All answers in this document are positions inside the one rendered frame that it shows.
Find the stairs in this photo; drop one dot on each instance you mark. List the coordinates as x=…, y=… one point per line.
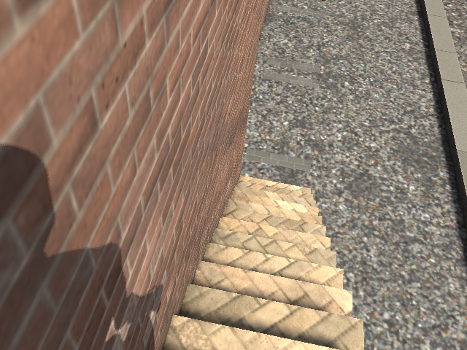
x=268, y=280

